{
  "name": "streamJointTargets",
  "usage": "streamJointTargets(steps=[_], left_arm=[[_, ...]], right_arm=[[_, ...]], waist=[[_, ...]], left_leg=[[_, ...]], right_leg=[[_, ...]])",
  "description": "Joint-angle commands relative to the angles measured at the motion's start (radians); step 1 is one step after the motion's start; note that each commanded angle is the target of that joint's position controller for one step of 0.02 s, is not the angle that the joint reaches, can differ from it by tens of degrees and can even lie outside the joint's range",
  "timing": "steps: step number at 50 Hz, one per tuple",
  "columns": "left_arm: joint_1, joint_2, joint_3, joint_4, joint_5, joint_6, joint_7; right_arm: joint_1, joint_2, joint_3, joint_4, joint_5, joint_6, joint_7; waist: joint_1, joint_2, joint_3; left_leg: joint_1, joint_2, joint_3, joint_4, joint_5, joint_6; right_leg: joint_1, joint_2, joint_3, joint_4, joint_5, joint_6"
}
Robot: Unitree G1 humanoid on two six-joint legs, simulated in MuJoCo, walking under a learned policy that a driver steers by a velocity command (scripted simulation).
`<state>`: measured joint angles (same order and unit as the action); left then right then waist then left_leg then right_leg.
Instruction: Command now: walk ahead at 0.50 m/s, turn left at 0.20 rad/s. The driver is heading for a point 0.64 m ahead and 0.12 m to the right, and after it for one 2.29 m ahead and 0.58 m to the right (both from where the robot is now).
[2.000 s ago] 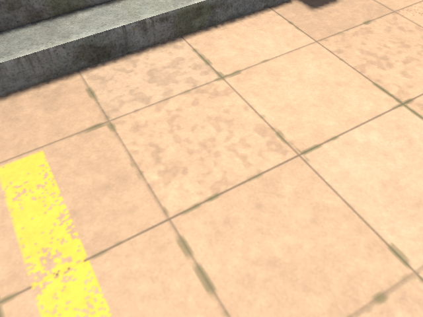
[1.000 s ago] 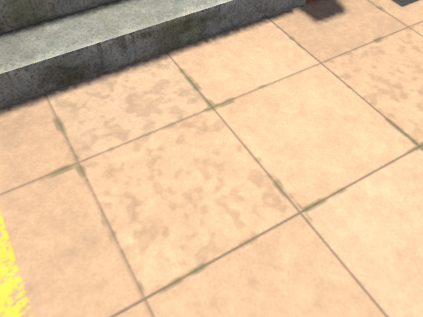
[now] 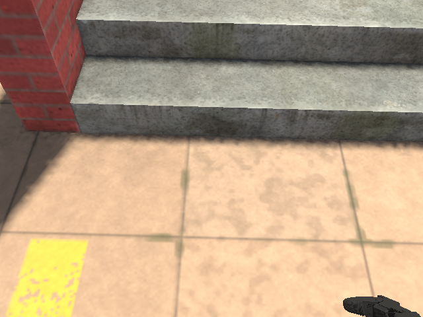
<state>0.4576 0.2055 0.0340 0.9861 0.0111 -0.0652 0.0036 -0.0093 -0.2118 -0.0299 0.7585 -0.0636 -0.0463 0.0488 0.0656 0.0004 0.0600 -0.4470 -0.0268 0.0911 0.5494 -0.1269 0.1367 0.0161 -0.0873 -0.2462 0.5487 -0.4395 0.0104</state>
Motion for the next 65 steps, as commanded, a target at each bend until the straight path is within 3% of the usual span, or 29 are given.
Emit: streamJointTargets(steps=[1,2,3,5,7,10,16,21,24,26,27,28,29,30,32,33,35,38,47,50,52,53,54,55,56,57,60,62,65], left_arm=[[0.032,0.127,0.025,-0.109,-0.018,-0.008,-0.009],[-0.084,0.161,0.039,-0.132,-0.009,-0.006,-0.007],[-0.119,0.129,0.029,-0.139,-0.014,-0.015,-0.012],[-0.079,0.104,0.028,-0.107,0.012,0.003,-0.017],[-0.046,0.083,0.027,-0.087,0.026,0.028,-0.028],[-0.139,0.078,0.031,-0.115,0.027,0.040,-0.039],[-0.331,0.068,0.020,-0.168,0.009,0.035,-0.044],[-0.449,0.064,0.008,-0.217,0.016,0.028,-0.049],[-0.397,0.077,0.015,-0.214,0.018,0.023,-0.043],[-0.213,0.114,0.035,-0.162,0.022,0.016,-0.036],[-0.064,0.155,0.056,-0.120,0.035,0.010,-0.030],[0.047,0.271,0.091,-0.111,0.045,0.013,-0.015],[-0.017,0.303,0.099,-0.120,0.016,0.024,-0.020],[-0.071,0.278,0.096,-0.119,-0.010,0.030,-0.022],[-0.160,0.175,0.069,-0.128,-0.004,0.030,-0.018],[-0.180,0.152,0.061,-0.126,-0.008,0.025,-0.013],[-0.172,0.155,0.057,-0.125,-0.013,0.006,-0.012],[-0.129,0.200,0.067,-0.119,-0.014,-0.005,-0.013],[0.016,0.197,0.065,-0.100,-0.002,0.005,-0.002],[-0.021,0.219,0.066,-0.104,0.005,-0.007,0.011],[-0.054,0.237,0.067,-0.106,0.007,-0.014,0.008],[-0.051,0.218,0.059,-0.105,0.006,-0.021,0.001],[-0.018,0.144,0.037,-0.138,-0.016,-0.028,-0.005],[0.102,0.117,0.033,-0.125,-0.031,-0.021,-0.006],[0.023,0.186,0.040,-0.109,0.003,-0.010,0.000],[-0.061,0.181,0.039,-0.121,0.009,-0.010,-0.009],[-0.109,0.144,0.026,-0.131,0.032,0.006,-0.026],[-0.108,0.126,0.019,-0.125,0.034,0.016,-0.033],[-0.220,0.112,0.008,-0.156,0.037,0.016,-0.041]], right_arm=[[0.481,-0.287,-0.086,0.074,0.021,0.000,-0.040],[0.407,-0.261,-0.081,0.079,0.043,0.004,-0.045],[0.340,-0.199,-0.065,0.079,0.047,-0.004,-0.045],[0.262,-0.122,-0.042,0.086,0.053,-0.020,-0.043],[0.273,-0.104,-0.035,0.099,0.054,-0.037,-0.043],[0.331,-0.128,-0.040,0.135,0.062,-0.050,-0.043],[0.420,-0.119,-0.030,0.178,0.047,-0.057,-0.048],[0.476,-0.118,-0.021,0.217,0.040,-0.058,-0.069],[0.455,-0.153,-0.024,0.224,0.036,-0.055,-0.083],[0.437,-0.185,-0.033,0.218,0.030,-0.040,-0.087],[0.414,-0.194,-0.034,0.201,0.037,-0.036,-0.086],[0.421,-0.139,-0.020,0.149,0.054,-0.045,-0.077],[0.424,-0.122,-0.025,0.109,0.060,-0.056,-0.059],[0.335,-0.150,-0.027,0.091,0.042,-0.064,-0.052],[0.287,-0.137,-0.024,0.074,0.050,-0.077,-0.048],[0.287,-0.129,-0.023,0.067,0.034,-0.060,-0.048],[0.308,-0.104,-0.017,0.063,0.014,-0.021,-0.042],[0.225,-0.099,-0.015,0.020,0.014,0.001,-0.037],[-0.067,-0.103,0.003,-0.087,0.031,-0.017,-0.019],[-0.010,-0.136,-0.006,-0.080,0.034,-0.032,-0.023],[0.171,-0.173,-0.024,-0.021,0.036,-0.045,-0.039],[0.301,-0.203,-0.035,0.011,0.026,-0.058,-0.053],[0.438,-0.284,-0.052,0.013,-0.001,-0.062,-0.068],[0.429,-0.340,-0.075,0.043,0.000,-0.046,-0.056],[0.354,-0.239,-0.057,0.030,0.027,-0.035,-0.047],[0.287,-0.176,-0.043,0.022,0.039,-0.035,-0.042],[0.280,-0.129,-0.024,0.064,0.043,-0.050,-0.046],[0.325,-0.133,-0.024,0.096,0.053,-0.067,-0.039],[0.365,-0.140,-0.026,0.129,0.059,-0.073,-0.039]], waist=[[-0.191,0.181,-0.411],[-0.170,0.072,-0.260],[-0.138,0.056,-0.148],[-0.056,0.040,-0.060],[-0.033,0.052,-0.065],[-0.037,0.056,-0.016],[-0.085,0.053,0.040],[-0.113,0.044,0.071],[-0.074,0.074,0.018],[0.004,0.092,-0.094],[0.077,0.064,-0.172],[0.100,-0.087,-0.284],[0.026,-0.225,-0.347],[0.021,-0.075,-0.233],[-0.043,0.044,-0.050],[-0.074,0.043,-0.025],[-0.098,0.005,-0.047],[-0.086,-0.019,-0.030],[0.034,-0.070,-0.018],[-0.010,-0.082,-0.023],[-0.091,-0.064,-0.101],[-0.150,-0.025,-0.188],[-0.180,0.103,-0.330],[-0.111,0.306,-0.354],[-0.097,0.107,-0.212],[-0.093,0.033,-0.112],[-0.054,0.069,-0.051],[-0.044,0.083,-0.071],[-0.055,0.085,-0.042]], left_leg=[[0.821,0.463,-0.784,-0.237,-0.008,0.232],[0.721,0.396,-0.590,-0.232,0.066,0.193],[0.569,0.348,-0.462,-0.258,0.139,0.161],[0.378,0.251,-0.311,-0.323,0.196,0.083],[0.324,0.220,-0.260,-0.365,0.221,0.078],[0.319,0.205,-0.220,-0.424,0.202,0.086],[0.400,0.203,-0.104,-0.452,0.269,0.047],[0.532,0.239,-0.016,-0.418,0.431,0.017],[0.601,0.254,0.038,-0.250,0.852,-0.007],[0.597,0.254,0.065,0.045,1.001,-0.017],[0.457,0.234,0.084,0.280,0.827,-0.035],[0.165,0.141,0.112,0.656,0.373,-0.070],[-0.168,-0.067,-0.038,0.915,-0.385,-0.098],[-0.268,0.025,-0.161,0.912,-0.295,-0.083],[-0.216,0.100,-0.143,0.746,-0.173,-0.092],[-0.163,0.119,-0.144,0.682,-0.170,-0.110],[-0.096,0.123,-0.127,0.609,-0.165,-0.142],[-0.138,0.124,-0.095,0.476,-0.084,-0.179],[-0.180,0.073,-0.074,0.069,0.137,-0.169],[-0.048,0.058,-0.089,-0.023,0.078,-0.119],[0.177,0.001,-0.058,-0.097,0.002,-0.079],[0.375,0.058,-0.108,-0.120,0.004,-0.044],[0.623,0.302,-0.413,-0.145,-0.147,0.029],[0.722,0.461,-0.810,-0.269,-0.162,0.141],[0.601,0.413,-0.761,-0.295,-0.288,0.115],[0.478,0.361,-0.605,-0.315,-0.256,0.092],[0.347,0.256,-0.364,-0.362,0.082,0.043],[0.356,0.245,-0.305,-0.365,0.229,0.053],[0.365,0.231,-0.240,-0.400,0.287,0.064]], right_leg=[[-0.633,0.088,0.148,0.771,-0.108,-0.046],[-0.717,0.025,0.240,0.788,-0.014,-0.059],[-0.701,-0.003,0.248,0.727,0.060,-0.064],[-0.587,-0.042,0.252,0.595,0.122,-0.056],[-0.528,-0.035,0.240,0.565,0.153,-0.044],[-0.612,-0.046,0.227,0.491,0.250,-0.025],[-0.697,-0.010,0.235,0.263,0.437,-0.034],[-0.684,0.038,0.175,0.104,0.436,-0.089],[-0.556,0.112,0.106,0.057,0.306,-0.145],[-0.359,0.179,0.086,0.014,0.229,-0.192],[-0.135,0.153,0.160,-0.052,0.249,-0.233],[0.133,-0.102,0.520,-0.073,0.198,-0.338],[0.293,-0.275,1.024,-0.234,0.291,-0.471],[0.214,-0.236,0.894,-0.256,0.247,-0.435],[-0.054,-0.163,0.685,-0.312,0.375,-0.347],[-0.139,-0.114,0.613,-0.324,0.454,-0.317],[-0.200,-0.065,0.538,-0.334,0.559,-0.305],[-0.228,-0.024,0.499,-0.358,0.582,-0.292],[-0.029,-0.022,0.525,-0.303,0.649,-0.218],[-0.002,-0.067,0.547,-0.259,0.744,-0.188],[0.000,-0.029,0.508,-0.065,0.972,-0.159],[-0.079,0.018,0.469,0.122,0.901,-0.141],[-0.276,0.095,0.404,0.412,0.580,-0.112],[-0.528,0.229,0.331,0.620,-0.077,-0.090],[-0.598,0.145,0.380,0.663,-0.009,-0.104],[-0.590,0.112,0.377,0.631,0.074,-0.100],[-0.534,0.060,0.338,0.549,0.140,-0.074],[-0.538,0.053,0.311,0.534,0.156,-0.061],[-0.622,0.019,0.262,0.473,0.230,-0.037]])
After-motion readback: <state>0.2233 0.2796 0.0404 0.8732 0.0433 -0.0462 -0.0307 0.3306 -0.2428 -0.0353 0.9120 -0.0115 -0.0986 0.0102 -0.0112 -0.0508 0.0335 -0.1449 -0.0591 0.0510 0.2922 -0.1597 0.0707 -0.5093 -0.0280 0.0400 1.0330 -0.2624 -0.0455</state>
